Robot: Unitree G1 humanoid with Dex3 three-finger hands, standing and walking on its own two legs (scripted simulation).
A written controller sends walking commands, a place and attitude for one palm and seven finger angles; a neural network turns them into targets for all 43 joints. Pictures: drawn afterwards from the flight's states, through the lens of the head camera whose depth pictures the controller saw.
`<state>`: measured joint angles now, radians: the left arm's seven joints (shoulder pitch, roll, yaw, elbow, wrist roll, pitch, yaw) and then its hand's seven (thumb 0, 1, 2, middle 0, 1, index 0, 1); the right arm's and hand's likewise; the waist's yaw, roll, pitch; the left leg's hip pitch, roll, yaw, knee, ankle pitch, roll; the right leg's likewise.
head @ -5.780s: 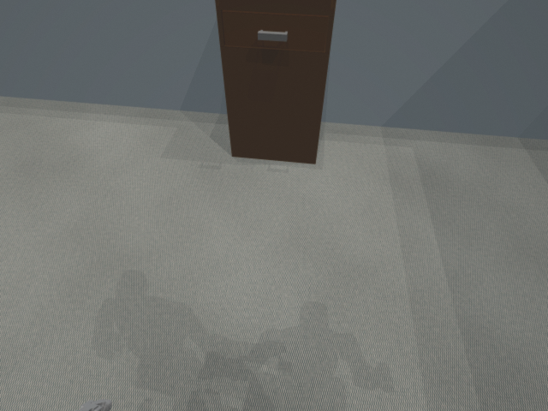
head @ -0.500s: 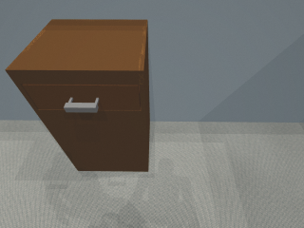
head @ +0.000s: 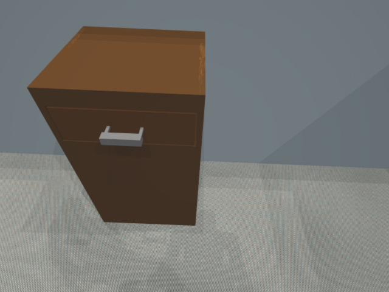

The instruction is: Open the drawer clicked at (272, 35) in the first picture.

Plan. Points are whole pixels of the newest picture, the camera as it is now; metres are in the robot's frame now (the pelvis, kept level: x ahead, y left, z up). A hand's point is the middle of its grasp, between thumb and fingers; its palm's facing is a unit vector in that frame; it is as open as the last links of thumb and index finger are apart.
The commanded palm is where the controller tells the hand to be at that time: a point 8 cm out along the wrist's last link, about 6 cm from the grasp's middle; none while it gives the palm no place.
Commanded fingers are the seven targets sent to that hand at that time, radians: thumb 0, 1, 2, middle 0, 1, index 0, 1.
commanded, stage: look again from close up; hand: left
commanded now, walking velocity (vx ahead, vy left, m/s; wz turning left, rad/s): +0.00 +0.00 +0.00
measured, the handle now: (123, 134) +0.56 +0.27 -0.05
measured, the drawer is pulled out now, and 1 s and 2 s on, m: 0.00 0.00 0.00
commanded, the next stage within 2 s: raise the hand with hooked fingers in 0.06 s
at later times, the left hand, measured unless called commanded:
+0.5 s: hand (108, 258) +0.19 +0.20 -0.05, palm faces -0.05 -0.23 -0.97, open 8.1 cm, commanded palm +0.15 +0.22 -0.02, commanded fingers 0.00 0.48 0.72 -0.23 -0.57 -0.23 -0.57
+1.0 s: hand (103, 237) +0.22 +0.21 -0.01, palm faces -0.05 -0.09 -0.99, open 11.1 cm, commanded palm +0.20 +0.21 +0.04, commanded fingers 0.00 -0.10 0.47 -0.27 -0.94 -0.27 -0.94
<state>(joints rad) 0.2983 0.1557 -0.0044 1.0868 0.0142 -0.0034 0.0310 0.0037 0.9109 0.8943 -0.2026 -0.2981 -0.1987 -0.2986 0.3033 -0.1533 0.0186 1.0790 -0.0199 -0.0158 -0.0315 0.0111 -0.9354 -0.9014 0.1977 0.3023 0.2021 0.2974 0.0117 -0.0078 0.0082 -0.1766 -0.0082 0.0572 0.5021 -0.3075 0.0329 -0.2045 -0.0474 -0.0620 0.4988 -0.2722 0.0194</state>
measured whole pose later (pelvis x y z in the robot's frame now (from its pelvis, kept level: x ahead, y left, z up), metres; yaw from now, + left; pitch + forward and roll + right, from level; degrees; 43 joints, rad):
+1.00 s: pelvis +0.00 -0.04 -0.03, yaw -1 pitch +8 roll +1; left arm 0.31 0.40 -0.01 -0.02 1.00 -0.01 0.30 0.00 0.11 0.56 -0.28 -0.80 -0.28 -0.80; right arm 0.15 -0.20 0.02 0.58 -0.06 0.08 -0.01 0.01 -0.91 -0.90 0.20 0.30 0.21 0.30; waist 0.06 0.03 -0.07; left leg -0.47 0.03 0.06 0.73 -0.40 -0.01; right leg -0.53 0.00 -0.05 0.77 -0.39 -0.04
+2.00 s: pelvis +0.00 -0.01 +0.00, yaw -1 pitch +3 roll +0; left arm -0.07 0.45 -0.07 0.09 0.96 -0.01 0.11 0.00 -0.49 0.30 -0.32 -1.20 -0.32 -1.20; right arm 0.18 -0.26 -0.02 0.63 0.00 0.11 -0.01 0.01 -0.91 -0.90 0.20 0.30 0.20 0.30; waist 0.09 0.06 -0.01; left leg -0.26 -0.01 0.06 0.50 -0.28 0.02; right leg -0.30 -0.03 -0.04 0.52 -0.26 0.00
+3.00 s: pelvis +0.00 -0.01 -0.01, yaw -1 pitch +11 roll +0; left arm -0.52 0.51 -0.01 0.72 1.04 -0.11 0.20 0.00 -0.49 0.30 -0.32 -1.20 -0.32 -1.20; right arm 0.29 -0.25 -0.07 0.68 0.01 0.12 -0.03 0.00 -0.91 -0.90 0.20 0.30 0.20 0.30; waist 0.00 0.04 -0.08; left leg -0.49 0.01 0.06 0.64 -0.34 0.03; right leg -0.52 -0.02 -0.04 0.64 -0.30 0.00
